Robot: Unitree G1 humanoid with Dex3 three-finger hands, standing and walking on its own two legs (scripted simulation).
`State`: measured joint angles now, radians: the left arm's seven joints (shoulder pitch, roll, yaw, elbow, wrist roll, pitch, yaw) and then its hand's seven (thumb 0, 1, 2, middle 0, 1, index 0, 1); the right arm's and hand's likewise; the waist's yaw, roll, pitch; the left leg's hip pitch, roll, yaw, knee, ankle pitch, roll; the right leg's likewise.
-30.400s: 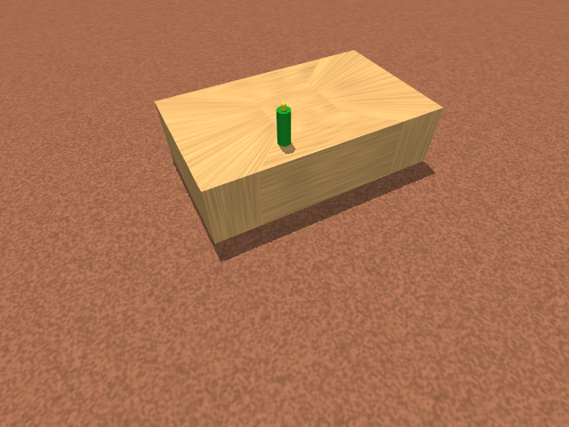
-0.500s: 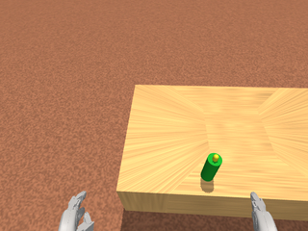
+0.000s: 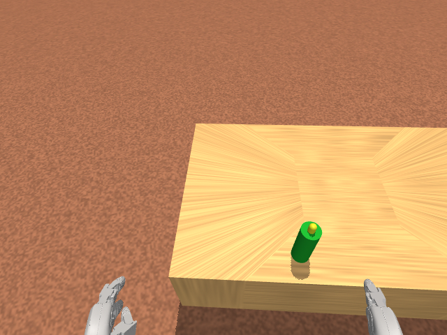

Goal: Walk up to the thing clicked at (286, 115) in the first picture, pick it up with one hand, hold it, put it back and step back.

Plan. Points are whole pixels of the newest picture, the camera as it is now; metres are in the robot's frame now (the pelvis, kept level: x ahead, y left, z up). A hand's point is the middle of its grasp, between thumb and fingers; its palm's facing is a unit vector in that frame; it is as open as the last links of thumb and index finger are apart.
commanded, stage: stand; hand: right
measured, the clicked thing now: (306, 240) +0.45 -0.22 -0.29
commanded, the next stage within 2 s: none
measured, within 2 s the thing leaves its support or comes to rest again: neither
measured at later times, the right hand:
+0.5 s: hand out of the picture +0.08 -0.26 -0.12, palm faces -0.04 +0.93 -0.36, open 8.9 cm
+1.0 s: hand out of the picture +0.05 -0.25 -0.10, palm faces -0.03 +0.94 -0.35, open 7.4 cm
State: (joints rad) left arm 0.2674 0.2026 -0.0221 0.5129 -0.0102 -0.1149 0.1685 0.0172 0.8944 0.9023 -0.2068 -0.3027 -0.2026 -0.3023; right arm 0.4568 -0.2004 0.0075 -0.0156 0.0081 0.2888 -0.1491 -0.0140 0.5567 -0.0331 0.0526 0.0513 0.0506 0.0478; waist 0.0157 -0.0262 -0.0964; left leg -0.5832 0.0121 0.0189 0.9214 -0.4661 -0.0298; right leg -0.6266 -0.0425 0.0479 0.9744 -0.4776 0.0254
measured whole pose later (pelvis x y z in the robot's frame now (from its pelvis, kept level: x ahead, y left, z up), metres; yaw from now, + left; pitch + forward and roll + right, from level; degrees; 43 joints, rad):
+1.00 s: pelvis -0.01 +0.00 +0.06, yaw +0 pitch -4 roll +0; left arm 0.13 0.32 0.02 1.15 0.02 0.00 0.00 0.01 0.90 0.90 -0.21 -0.30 -0.20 -0.30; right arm 0.17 -0.32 0.00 1.12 -0.03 -0.01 -0.02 0.00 -0.91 -0.89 0.20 0.30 0.20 0.30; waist 0.00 0.00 0.06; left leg -0.12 0.05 0.00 0.40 -0.21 -0.04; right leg -0.12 -0.01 0.01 0.38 -0.19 0.02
